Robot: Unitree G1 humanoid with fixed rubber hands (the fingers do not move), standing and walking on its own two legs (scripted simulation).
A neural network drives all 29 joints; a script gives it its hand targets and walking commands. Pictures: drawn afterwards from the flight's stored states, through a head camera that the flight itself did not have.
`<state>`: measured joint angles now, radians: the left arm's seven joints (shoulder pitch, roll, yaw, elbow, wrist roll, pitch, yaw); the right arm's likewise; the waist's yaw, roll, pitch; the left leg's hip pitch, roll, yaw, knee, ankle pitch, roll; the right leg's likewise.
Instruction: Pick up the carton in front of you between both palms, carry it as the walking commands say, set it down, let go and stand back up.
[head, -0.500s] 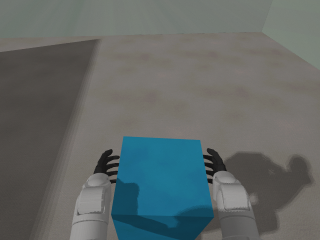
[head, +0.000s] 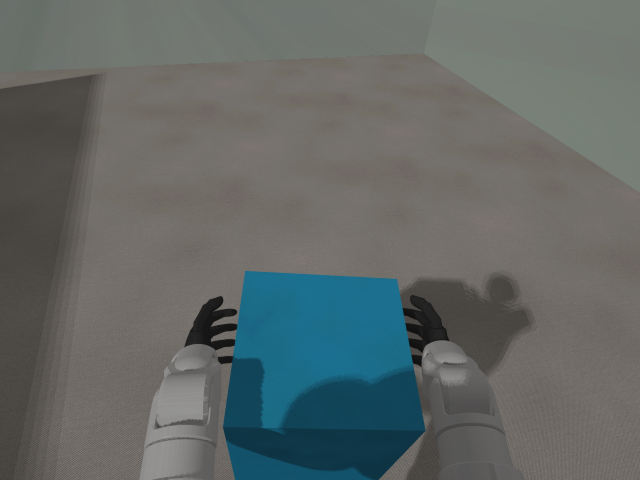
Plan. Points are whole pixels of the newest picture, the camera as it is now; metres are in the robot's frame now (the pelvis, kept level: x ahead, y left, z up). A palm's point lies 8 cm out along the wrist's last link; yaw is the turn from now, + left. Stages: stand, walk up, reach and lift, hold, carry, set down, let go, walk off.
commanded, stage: hold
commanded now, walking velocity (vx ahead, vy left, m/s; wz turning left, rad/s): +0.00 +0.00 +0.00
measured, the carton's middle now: (314, 383) +0.30 +0.00 -0.05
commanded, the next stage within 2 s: set down in 0.38 s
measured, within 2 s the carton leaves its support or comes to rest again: neither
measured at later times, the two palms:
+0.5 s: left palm (193, 347) +0.30 +0.16 +0.04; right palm (428, 348) +0.29 -0.14 +0.04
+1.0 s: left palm (210, 388) +0.34 +0.17 -0.16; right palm (387, 387) +0.34 -0.13 -0.14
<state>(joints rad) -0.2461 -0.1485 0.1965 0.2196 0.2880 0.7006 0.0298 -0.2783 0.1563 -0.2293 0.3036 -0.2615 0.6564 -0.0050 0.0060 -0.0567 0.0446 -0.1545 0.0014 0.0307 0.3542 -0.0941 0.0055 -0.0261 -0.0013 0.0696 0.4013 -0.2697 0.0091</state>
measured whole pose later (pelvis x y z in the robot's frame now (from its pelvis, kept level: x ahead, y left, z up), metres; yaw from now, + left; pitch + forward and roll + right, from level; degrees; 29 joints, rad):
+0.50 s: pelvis +0.00 +0.02 +0.00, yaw -1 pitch -7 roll +0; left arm -0.31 -0.16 0.25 0.28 0.32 0.70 0.00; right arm -0.34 0.17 -0.31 0.37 -0.31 0.64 0.03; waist 0.01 -0.06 0.04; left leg -0.14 -0.01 0.06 0.36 -0.10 0.03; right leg -0.02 -0.02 0.10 0.41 -0.27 0.01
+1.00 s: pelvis -0.03 -0.01 -0.06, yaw +1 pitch +24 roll -2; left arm -0.58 -0.06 0.38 0.54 0.30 0.16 -0.04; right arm -0.52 0.22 -0.40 0.51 -0.23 0.13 -0.09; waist 0.01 -0.06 0.05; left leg -1.07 0.02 -0.03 0.83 -0.18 0.00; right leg -0.93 0.05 0.03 0.90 -0.40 0.01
